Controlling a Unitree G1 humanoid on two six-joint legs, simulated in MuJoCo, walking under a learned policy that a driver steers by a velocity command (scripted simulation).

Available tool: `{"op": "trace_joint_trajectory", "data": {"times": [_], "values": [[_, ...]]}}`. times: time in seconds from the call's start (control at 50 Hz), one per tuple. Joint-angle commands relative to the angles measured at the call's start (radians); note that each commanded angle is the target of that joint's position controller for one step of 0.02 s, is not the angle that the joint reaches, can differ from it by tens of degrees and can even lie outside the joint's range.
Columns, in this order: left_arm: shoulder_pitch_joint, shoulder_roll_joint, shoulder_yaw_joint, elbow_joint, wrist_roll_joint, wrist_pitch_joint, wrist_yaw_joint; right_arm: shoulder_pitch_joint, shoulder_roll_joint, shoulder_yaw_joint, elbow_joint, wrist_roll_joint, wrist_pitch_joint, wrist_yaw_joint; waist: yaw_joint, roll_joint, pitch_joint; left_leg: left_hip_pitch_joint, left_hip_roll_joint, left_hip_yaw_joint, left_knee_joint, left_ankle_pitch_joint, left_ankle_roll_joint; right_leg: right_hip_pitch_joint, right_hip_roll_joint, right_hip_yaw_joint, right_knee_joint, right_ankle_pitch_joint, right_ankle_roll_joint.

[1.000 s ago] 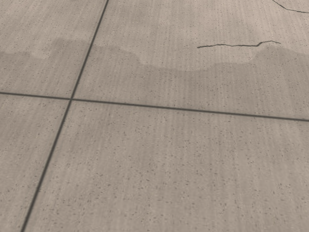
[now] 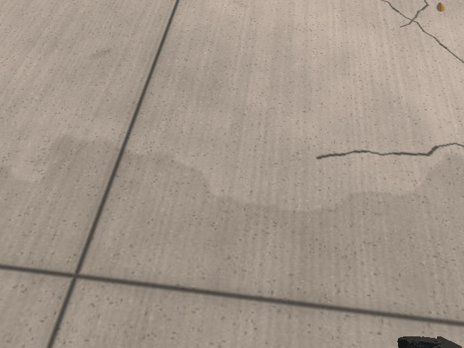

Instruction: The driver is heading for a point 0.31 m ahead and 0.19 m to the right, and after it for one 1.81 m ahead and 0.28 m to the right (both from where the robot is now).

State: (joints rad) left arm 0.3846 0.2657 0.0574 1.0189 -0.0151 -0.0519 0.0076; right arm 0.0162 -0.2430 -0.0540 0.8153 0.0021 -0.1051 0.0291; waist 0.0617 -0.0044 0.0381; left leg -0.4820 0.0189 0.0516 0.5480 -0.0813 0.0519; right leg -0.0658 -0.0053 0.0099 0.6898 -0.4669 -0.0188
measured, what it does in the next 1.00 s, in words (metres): walks ahead, turning right: right foot, then left foot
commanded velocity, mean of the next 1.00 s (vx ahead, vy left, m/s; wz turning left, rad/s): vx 0.27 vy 0.00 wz -0.32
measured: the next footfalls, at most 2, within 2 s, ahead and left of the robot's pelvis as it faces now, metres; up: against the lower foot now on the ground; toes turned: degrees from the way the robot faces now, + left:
right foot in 0.48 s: +0.40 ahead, -0.16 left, +0.00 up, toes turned -18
left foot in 0.94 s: +0.46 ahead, +0.07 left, +0.00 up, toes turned -19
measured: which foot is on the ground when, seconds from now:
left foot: down 0.00-0.50, up 0.52-0.92, down 0.94-1.00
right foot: up 0.00-0.46, down 0.48-1.00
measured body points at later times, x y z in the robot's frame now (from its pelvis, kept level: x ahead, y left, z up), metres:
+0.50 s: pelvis +0.26 -0.04 -0.01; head +0.29 -0.06 +0.44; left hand +0.50 +0.16 -0.10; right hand +0.22 -0.32 -0.15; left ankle +0.12 +0.11 -0.71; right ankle +0.36 -0.15 -0.73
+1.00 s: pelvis +0.36 -0.06 +0.01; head +0.37 -0.06 +0.46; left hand +0.57 +0.13 -0.11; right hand +0.35 -0.34 -0.12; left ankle +0.42 +0.08 -0.72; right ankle +0.36 -0.15 -0.72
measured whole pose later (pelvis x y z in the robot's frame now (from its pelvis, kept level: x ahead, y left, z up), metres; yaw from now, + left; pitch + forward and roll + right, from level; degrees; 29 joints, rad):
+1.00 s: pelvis +0.36 -0.06 +0.01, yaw -20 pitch +1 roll -1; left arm 0.12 0.22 0.03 0.86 0.02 -0.01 0.00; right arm 0.19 -0.25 -0.06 0.94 -0.01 -0.01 -0.03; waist -0.01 0.00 0.01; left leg -0.27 0.07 -0.03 0.52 -0.26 -0.06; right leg -0.29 0.07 -0.01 0.48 -0.20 -0.05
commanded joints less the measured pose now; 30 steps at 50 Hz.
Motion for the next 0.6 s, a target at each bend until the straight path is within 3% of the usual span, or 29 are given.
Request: {"op": "trace_joint_trajectory", "data": {"times": [0.02,0.04,0.06,0.08,0.12,0.18,0.24,0.32,0.38,0.42,0.46,0.48,0.5,0.52,0.54,0.56,0.58,0.6], "values": [[-0.001,0.130,0.019,-0.084,-0.035,-0.048,-0.006,0.361,-0.183,-0.052,0.045,0.000,0.003,-0.016,-0.177,0.183,-0.301,0.786,0.386,-0.621,-0.235,-0.203,0.207,-0.654,-0.009,0.132,0.633,-0.083,-0.027],[-0.063,0.137,0.022,-0.101,-0.041,-0.050,-0.004,0.285,-0.147,-0.041,0.030,0.000,0.002,-0.018,-0.152,0.137,-0.189,0.641,0.349,-0.471,-0.261,-0.181,0.166,-0.663,-0.064,0.100,0.616,0.004,-0.035],[-0.094,0.121,0.025,-0.105,-0.034,-0.045,0.002,0.220,-0.118,-0.032,0.028,-0.004,-0.002,-0.015,-0.122,0.088,-0.112,0.501,0.309,-0.370,-0.309,-0.150,0.142,-0.627,-0.100,0.087,0.557,0.081,-0.034],[-0.085,0.111,0.034,-0.098,-0.025,-0.030,0.007,0.178,-0.088,-0.024,0.027,-0.010,-0.009,-0.013,-0.090,0.104,-0.071,0.409,0.270,-0.282,-0.349,-0.108,0.120,-0.574,-0.129,0.094,0.506,0.135,-0.034],[-0.047,0.056,0.032,-0.090,-0.024,-0.001,0.005,0.153,-0.083,-0.026,0.039,-0.018,-0.016,-0.011,-0.054,0.113,-0.044,0.312,0.249,-0.182,-0.402,-0.047,0.120,-0.506,-0.145,0.091,0.479,0.187,-0.028],[-0.098,0.049,0.038,-0.124,-0.017,0.021,0.007,0.167,-0.115,-0.037,0.057,-0.023,-0.022,-0.025,-0.044,0.078,-0.005,0.304,0.247,-0.074,-0.435,0.045,0.132,-0.585,-0.150,0.103,0.407,0.296,-0.012],[-0.167,0.045,0.038,-0.156,-0.008,0.014,-0.006,0.190,-0.133,-0.042,0.069,-0.023,-0.016,-0.041,-0.056,0.062,0.011,0.347,0.233,0.015,-0.443,0.100,0.121,-0.625,-0.140,0.092,0.245,0.445,-0.001],[-0.310,0.020,0.021,-0.212,-0.002,0.007,-0.034,0.241,-0.163,-0.051,0.080,-0.010,-0.002,-0.055,-0.107,0.035,0.050,0.413,0.242,0.102,-0.445,0.126,0.108,-0.620,-0.125,0.008,0.057,0.530,-0.008],[-0.373,0.022,0.019,-0.264,0.007,0.008,-0.054,0.255,-0.182,-0.058,0.085,0.002,0.029,-0.065,-0.113,0.043,0.066,0.493,0.257,0.157,-0.336,0.398,0.089,-0.606,-0.088,-0.056,-0.035,0.474,-0.022],[-0.330,0.056,0.033,-0.281,0.008,0.011,-0.066,0.236,-0.210,-0.066,0.074,0.017,0.049,-0.073,-0.076,0.084,0.010,0.536,0.264,0.172,-0.215,0.652,0.065,-0.516,-0.036,-0.098,-0.049,0.385,-0.047],[-0.154,0.126,0.068,-0.251,0.001,0.010,-0.068,0.194,-0.228,-0.072,0.053,0.030,0.064,-0.079,0.021,0.093,-0.092,0.527,0.235,0.179,0.039,0.766,0.024,-0.303,0.038,-0.126,-0.116,0.372,-0.091],[-0.046,0.180,0.094,-0.226,0.006,0.009,-0.051,0.205,-0.210,-0.065,0.054,0.029,0.061,-0.074,0.079,0.040,-0.154,0.430,0.182,0.191,0.255,0.602,-0.031,-0.100,0.049,-0.084,-0.226,0.557,-0.126],[-0.022,0.277,0.107,-0.221,0.016,0.013,-0.023,0.253,-0.098,-0.030,0.025,-0.030,0.051,-0.063,0.017,-0.200,-0.244,0.142,0.087,0.177,0.578,-0.210,-0.088,0.180,-0.172,0.201,-0.147,1.042,-0.192],[-0.078,0.312,0.098,-0.276,0.038,0.006,-0.027,0.376,-0.066,-0.008,0.012,-0.022,0.031,-0.048,-0.057,-0.251,-0.459,-0.110,-0.073,-0.013,0.890,-0.687,-0.131,0.421,-0.422,0.662,-0.184,1.197,-0.449],[-0.068,0.234,0.078,-0.293,0.034,0.010,-0.035,0.287,-0.156,-0.029,0.025,0.017,0.023,-0.040,0.018,-0.055,-0.497,-0.118,-0.017,-0.143,0.910,-0.611,-0.111,0.362,-0.381,0.558,-0.242,1.128,-0.406],[-0.129,0.184,0.063,-0.290,0.020,0.005,-0.035,0.218,-0.155,-0.030,0.005,0.038,0.024,-0.042,0.003,-0.046,-0.357,-0.169,0.023,-0.122,0.846,-0.525,-0.092,0.246,-0.330,0.408,-0.254,1.021,-0.351],[-0.188,0.145,0.052,-0.290,0.006,0.003,-0.033,0.199,-0.145,-0.030,0.022,0.023,0.033,-0.056,-0.028,0.021,-0.248,-0.158,0.068,-0.108,0.765,-0.452,-0.093,0.098,-0.275,0.319,-0.282,0.921,-0.294],[-0.229,0.112,0.041,-0.291,0.006,0.006,-0.028,0.193,-0.159,-0.038,0.028,0.009,0.051,-0.068,-0.052,0.001,-0.195,-0.107,0.089,-0.110,0.706,-0.409,-0.096,-0.029,-0.247,0.272,-0.315,0.864,-0.274]]}}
